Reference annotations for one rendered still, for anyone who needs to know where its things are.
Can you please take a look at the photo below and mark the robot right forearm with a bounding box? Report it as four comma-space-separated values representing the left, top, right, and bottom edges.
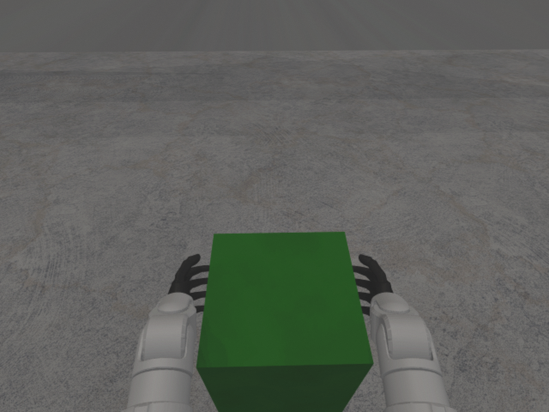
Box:
370, 293, 457, 412

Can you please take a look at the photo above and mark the robot left forearm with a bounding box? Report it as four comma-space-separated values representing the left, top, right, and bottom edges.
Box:
121, 293, 196, 412

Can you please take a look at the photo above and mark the robot right hand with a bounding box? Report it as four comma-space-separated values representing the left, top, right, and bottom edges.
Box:
353, 254, 393, 316

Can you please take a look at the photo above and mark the carton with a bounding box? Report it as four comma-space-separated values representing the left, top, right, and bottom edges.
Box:
196, 232, 374, 412

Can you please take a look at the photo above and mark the robot left hand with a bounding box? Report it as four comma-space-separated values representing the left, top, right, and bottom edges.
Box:
168, 254, 209, 313

